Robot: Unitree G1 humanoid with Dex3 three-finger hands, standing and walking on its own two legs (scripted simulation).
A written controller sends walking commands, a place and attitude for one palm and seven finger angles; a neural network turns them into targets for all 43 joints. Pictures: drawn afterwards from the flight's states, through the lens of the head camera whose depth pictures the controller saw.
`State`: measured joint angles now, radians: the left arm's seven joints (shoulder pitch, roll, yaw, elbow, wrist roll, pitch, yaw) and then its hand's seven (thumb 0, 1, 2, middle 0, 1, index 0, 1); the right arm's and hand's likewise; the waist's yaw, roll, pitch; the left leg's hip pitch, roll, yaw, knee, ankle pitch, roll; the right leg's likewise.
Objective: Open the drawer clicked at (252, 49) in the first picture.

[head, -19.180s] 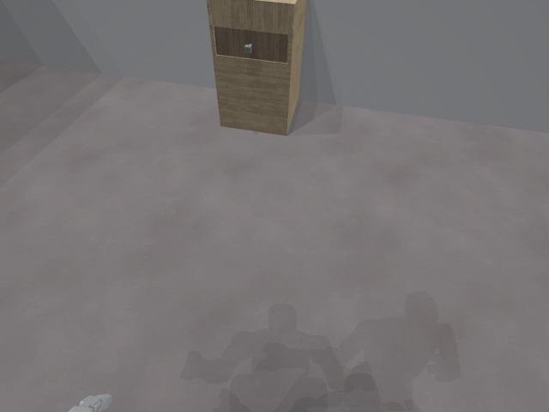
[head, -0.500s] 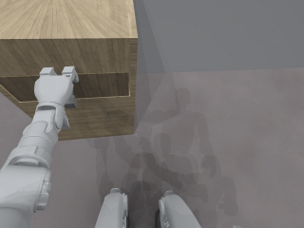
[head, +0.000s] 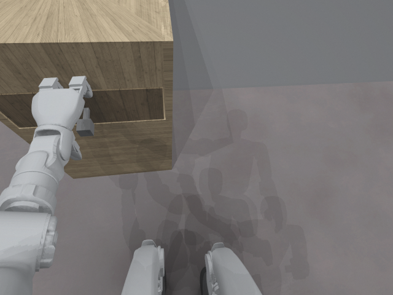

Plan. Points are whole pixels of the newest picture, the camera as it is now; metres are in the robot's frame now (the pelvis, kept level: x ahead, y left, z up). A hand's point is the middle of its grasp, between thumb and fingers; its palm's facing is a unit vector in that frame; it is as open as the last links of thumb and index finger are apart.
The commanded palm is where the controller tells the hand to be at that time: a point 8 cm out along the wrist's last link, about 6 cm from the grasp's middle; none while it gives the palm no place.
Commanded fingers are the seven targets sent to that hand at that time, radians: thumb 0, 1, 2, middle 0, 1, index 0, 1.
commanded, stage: move the hooked fingers above the handle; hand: left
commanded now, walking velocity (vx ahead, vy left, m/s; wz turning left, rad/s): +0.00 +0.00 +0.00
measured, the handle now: (86, 121) +0.52 +0.26 -0.11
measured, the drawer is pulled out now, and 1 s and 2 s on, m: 0.00 0.00 0.00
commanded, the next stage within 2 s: lower the fingers behind the handle in 0.28 s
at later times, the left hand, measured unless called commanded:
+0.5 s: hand (72, 120) +0.48 +0.26 -0.04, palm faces +0.01 -0.05 -1.00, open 13.6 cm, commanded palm +0.47 +0.24 +0.00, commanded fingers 0.00 -0.50 0.30 -0.30 -1.20 -0.30 -1.20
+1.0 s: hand (73, 132) +0.47 +0.27 -0.08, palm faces +0.01 -0.03 -1.00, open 13.8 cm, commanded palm +0.47 +0.24 -0.03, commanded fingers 0.00 -0.50 0.30 -0.30 -1.20 -0.30 -1.20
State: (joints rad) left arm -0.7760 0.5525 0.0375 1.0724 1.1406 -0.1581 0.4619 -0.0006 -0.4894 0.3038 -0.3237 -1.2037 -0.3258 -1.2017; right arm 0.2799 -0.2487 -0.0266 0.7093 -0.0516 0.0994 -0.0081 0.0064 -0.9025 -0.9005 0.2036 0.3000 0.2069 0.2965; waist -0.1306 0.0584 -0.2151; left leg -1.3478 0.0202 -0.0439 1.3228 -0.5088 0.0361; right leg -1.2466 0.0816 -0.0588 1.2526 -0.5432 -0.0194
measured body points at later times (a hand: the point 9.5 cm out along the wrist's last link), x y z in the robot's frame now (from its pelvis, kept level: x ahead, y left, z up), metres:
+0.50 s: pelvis +0.00 +0.00 +0.00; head +0.16 +0.03 +0.42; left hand +0.48 +0.26 +0.02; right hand +0.05 -0.27 -0.12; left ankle +0.04 +0.09 -0.61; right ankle +0.02 -0.12 -0.61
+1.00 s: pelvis -0.01 +0.00 -0.04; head +0.17 +0.03 +0.38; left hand +0.47 +0.27 -0.03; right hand +0.02 -0.27 -0.16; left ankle +0.04 +0.09 -0.61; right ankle +0.02 -0.12 -0.61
